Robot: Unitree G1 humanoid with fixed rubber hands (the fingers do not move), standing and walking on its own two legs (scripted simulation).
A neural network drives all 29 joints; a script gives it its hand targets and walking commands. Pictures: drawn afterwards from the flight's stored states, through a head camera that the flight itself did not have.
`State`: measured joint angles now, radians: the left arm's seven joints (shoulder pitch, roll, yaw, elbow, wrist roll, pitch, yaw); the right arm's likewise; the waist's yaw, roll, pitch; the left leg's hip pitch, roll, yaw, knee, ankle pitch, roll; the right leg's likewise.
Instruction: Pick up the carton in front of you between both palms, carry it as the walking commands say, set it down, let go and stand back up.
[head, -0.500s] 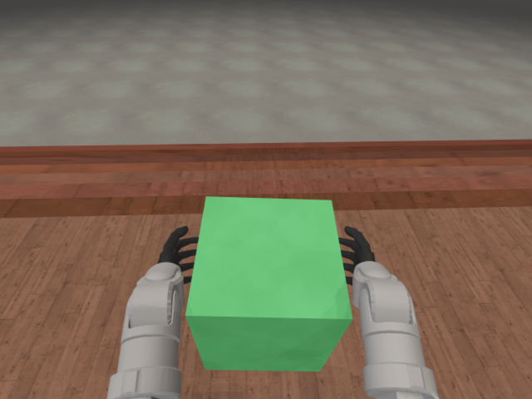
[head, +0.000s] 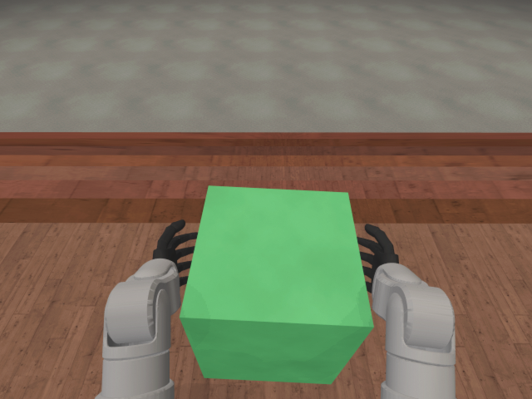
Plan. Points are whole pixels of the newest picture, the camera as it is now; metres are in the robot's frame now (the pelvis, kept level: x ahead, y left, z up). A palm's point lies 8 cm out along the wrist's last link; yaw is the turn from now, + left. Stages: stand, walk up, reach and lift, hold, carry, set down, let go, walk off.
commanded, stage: carry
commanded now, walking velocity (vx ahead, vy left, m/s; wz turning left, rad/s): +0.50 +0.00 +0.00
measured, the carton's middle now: (272, 289) +0.28 -0.01 +0.01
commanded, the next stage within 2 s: none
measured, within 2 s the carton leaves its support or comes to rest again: neither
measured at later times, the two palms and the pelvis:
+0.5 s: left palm (188, 143) +0.59 +0.16 +0.07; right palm (330, 151) +0.56 -0.13 +0.07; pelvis +0.32 +0.04 +0.01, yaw -4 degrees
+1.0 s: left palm (217, 52) +0.97 +0.13 +0.11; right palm (321, 51) +0.98 -0.17 +0.11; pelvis +0.65 -0.03 +0.00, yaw -1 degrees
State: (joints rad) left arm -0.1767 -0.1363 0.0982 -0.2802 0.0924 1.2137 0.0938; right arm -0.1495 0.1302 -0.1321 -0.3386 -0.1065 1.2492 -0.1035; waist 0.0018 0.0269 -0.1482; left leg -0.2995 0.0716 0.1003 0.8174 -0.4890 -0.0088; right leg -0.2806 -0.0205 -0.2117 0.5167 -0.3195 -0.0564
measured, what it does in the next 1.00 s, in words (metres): walks ahead: left foot, then right foot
